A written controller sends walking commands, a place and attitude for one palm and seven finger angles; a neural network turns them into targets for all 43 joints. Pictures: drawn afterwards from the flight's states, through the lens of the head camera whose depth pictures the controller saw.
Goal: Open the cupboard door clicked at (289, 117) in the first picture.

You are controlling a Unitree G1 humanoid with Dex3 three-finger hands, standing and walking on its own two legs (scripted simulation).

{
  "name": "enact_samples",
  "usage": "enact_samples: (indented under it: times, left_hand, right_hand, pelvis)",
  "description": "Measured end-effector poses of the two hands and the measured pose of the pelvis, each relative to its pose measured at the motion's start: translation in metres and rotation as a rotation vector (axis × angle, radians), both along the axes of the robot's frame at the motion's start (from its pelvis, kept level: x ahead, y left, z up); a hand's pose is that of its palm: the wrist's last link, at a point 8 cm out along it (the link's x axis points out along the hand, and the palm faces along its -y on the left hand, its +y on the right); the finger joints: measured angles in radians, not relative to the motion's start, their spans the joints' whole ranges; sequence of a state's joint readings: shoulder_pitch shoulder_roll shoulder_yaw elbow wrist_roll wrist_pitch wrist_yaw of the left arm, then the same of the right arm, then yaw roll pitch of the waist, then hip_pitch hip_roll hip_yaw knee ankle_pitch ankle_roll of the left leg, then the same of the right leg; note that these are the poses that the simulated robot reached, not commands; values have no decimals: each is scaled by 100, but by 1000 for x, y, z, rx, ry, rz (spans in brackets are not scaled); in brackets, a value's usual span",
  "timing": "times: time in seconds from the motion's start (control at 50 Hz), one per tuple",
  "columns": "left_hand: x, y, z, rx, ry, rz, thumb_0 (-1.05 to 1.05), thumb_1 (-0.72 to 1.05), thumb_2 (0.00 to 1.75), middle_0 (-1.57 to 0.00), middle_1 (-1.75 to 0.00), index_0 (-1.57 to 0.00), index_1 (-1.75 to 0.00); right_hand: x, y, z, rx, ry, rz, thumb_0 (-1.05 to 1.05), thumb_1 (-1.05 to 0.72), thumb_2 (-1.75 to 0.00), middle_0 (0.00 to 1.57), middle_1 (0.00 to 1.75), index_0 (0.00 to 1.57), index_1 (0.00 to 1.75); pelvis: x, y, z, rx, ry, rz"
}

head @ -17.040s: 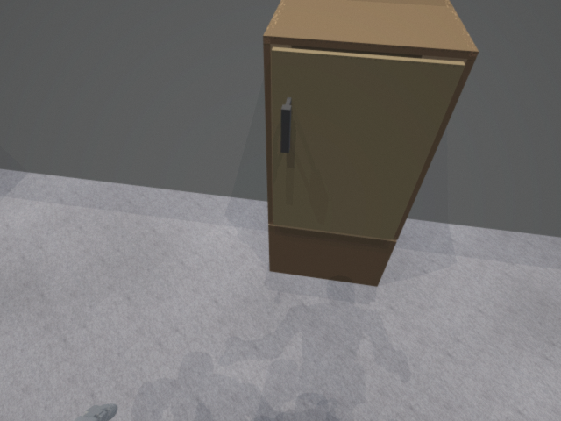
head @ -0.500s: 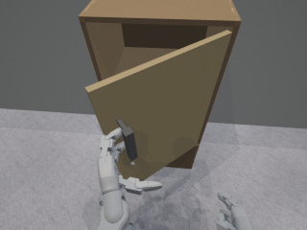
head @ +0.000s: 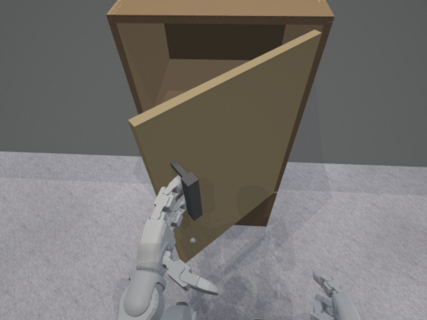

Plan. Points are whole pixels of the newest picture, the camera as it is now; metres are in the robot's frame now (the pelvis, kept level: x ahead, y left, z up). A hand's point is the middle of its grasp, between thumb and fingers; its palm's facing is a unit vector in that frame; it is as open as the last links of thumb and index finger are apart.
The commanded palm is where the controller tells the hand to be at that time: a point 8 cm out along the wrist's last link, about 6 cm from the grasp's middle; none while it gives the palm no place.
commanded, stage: slide the hand sideways off the handle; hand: left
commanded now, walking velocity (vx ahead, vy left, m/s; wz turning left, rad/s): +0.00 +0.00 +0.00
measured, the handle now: (186, 191) +0.34 +0.07 +0.07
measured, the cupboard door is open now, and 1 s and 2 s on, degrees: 43 43 43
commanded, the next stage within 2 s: draw the hand back to the body in 0.86 s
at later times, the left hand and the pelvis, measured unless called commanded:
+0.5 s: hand (161, 259) +0.22 +0.10 +0.05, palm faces -0.08 -1.00 +0.01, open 16.3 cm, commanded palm +0.19 +0.16 +0.05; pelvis +0.00 +0.01 -0.01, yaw +0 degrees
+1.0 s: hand (133, 280) +0.19 +0.13 +0.05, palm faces -0.05 -1.00 +0.00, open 16.3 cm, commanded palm +0.16 +0.19 +0.06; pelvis +0.00 +0.01 -0.02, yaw +0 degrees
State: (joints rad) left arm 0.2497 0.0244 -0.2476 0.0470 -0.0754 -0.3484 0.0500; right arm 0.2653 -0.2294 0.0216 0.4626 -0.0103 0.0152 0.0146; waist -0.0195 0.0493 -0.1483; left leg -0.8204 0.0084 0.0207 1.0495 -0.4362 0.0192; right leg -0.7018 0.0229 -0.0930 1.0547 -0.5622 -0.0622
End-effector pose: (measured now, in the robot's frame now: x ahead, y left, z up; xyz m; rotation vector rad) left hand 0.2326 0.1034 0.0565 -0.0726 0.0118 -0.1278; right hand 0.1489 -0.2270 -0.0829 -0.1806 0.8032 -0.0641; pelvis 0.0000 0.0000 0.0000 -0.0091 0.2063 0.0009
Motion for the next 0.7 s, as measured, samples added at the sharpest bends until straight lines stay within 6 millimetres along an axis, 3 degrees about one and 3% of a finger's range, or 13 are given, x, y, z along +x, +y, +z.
enact_samples:
  times: [0.1,0.38,0.5,0.7]
  left_hand:
    - [-4,5,-3,41,-37,22,-1,-50,30,-17,-31,-13,-30]
    - [-31,43,-2,57,-8,68,-1,-50,30,-15,-30,-15,-31]
    - [-32,49,-5,61,-2,51,-1,-50,30,-15,-30,-15,-30]
    - [-51,71,-1,71,30,92,-1,-50,30,-15,-30,-15,-30]
  right_hand:
    - [0,4,2,-5,-12,5,2,-90,-90,20,30,20,30]
    - [20,25,6,8,-72,40,2,-90,-90,20,30,20,30]
    - [25,26,5,3,-76,41,2,-90,-90,20,30,20,30]
    - [25,21,8,-8,-78,16,2,-90,-90,20,30,20,30]
  pelvis:
    - [-2,3,-6,-1,13,-9]
    - [-1,11,-8,-21,16,1]
    - [1,13,-11,-23,27,-2]
    - [7,12,-10,-25,30,-3]
